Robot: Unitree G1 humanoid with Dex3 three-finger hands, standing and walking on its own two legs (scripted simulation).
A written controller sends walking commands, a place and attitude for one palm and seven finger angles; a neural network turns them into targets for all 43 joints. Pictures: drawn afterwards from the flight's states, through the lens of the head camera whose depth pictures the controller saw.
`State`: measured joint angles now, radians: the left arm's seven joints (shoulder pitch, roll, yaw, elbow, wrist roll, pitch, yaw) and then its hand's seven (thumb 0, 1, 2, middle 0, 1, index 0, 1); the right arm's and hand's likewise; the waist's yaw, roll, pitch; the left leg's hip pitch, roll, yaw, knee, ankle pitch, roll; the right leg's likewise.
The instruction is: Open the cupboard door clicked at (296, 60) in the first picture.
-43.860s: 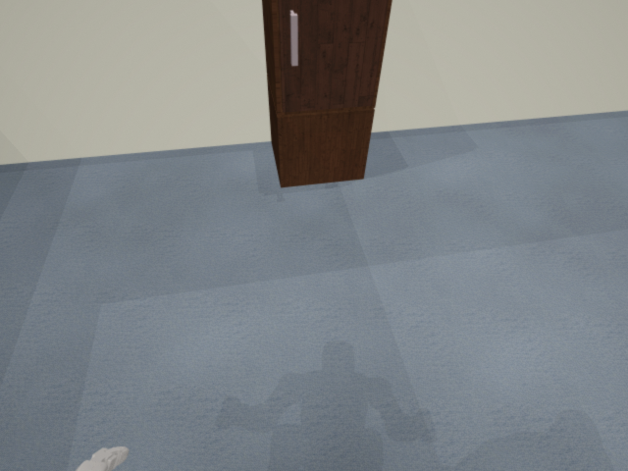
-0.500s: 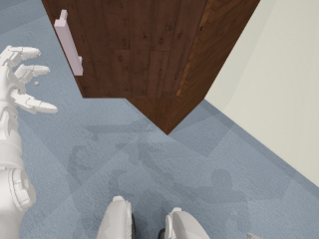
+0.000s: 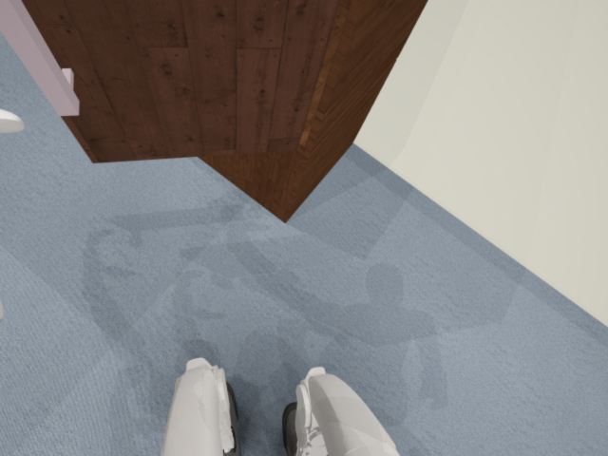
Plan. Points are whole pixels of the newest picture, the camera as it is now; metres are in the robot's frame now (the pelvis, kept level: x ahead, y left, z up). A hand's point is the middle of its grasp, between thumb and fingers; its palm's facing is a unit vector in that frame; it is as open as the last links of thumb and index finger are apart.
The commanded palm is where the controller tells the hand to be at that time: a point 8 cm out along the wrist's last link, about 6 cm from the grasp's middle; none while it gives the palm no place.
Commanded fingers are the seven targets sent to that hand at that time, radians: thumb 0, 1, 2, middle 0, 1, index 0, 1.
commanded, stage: move the hooked fingers beside the handle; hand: left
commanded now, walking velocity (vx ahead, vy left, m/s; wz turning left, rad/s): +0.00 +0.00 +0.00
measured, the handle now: (38, 42) +0.58 +0.26 +0.07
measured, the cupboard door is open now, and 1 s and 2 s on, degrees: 47 47 47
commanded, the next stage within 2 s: slide the fingers in behind the handle in 0.78 s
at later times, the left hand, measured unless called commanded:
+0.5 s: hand out of the picture +0.52 +0.32 +0.08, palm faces +0.11 -0.99 -0.02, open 14.0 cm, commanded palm +0.52 +0.33 +0.07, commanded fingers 0.00 -0.50 0.30 -0.30 -1.20 -0.30 -1.20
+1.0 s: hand out of the picture +0.52 +0.32 +0.08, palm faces +0.13 -0.99 -0.01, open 14.0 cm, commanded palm +0.51 +0.33 +0.07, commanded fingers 0.00 -0.50 0.30 -0.30 -1.20 -0.30 -1.20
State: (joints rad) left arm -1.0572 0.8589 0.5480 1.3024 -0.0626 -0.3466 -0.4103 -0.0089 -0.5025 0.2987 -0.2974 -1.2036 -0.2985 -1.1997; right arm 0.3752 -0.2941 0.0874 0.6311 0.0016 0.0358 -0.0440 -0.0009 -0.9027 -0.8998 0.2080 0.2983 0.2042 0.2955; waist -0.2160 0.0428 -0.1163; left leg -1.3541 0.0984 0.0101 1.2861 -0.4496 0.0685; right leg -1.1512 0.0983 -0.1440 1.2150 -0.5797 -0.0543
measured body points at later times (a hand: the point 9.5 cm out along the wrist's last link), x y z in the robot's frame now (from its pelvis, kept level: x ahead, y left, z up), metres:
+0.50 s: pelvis +0.01 +0.01 +0.01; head +0.18 +0.06 +0.42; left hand +0.51 +0.37 +0.08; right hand +0.02 -0.27 -0.08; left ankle +0.07 +0.08 -0.61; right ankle -0.01 -0.10 -0.61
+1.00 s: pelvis +0.00 +0.00 +0.00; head +0.18 +0.06 +0.41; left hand +0.51 +0.37 +0.09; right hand +0.00 -0.27 -0.09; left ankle +0.07 +0.08 -0.61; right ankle -0.01 -0.10 -0.61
